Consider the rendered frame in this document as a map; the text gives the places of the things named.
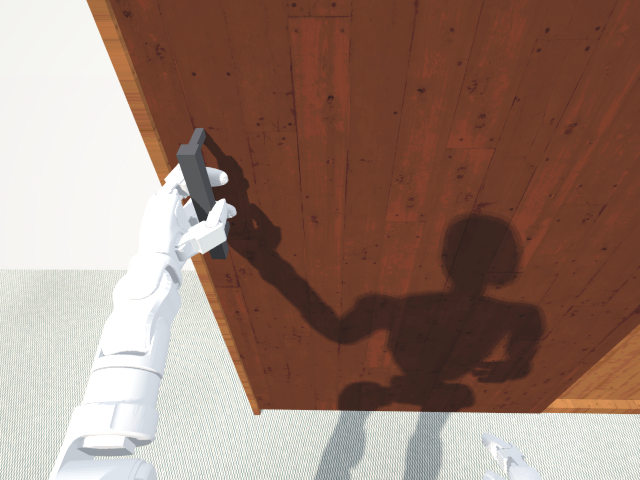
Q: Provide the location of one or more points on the robot left forearm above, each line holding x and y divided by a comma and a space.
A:
118, 412

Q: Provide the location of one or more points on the robot left upper arm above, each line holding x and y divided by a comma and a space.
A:
108, 469

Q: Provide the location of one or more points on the handle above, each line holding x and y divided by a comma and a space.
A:
196, 177

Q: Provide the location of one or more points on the left robot hand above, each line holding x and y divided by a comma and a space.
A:
166, 220

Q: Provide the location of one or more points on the right robot hand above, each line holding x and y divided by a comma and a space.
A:
509, 458

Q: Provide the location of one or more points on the wardrobe door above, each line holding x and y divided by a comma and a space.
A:
616, 376
438, 201

